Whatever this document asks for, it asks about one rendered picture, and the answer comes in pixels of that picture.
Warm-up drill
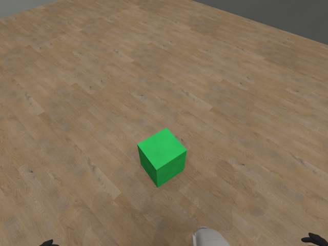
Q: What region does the right robot hand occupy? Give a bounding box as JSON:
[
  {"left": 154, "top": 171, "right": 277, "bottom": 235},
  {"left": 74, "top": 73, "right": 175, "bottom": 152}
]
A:
[{"left": 301, "top": 233, "right": 328, "bottom": 246}]

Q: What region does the carton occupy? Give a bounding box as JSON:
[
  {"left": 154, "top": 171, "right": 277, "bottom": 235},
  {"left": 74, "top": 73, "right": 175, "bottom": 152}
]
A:
[{"left": 137, "top": 128, "right": 187, "bottom": 188}]

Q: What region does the right robot thigh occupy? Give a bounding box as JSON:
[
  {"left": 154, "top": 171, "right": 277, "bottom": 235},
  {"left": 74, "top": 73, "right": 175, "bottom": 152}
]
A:
[{"left": 192, "top": 229, "right": 230, "bottom": 246}]

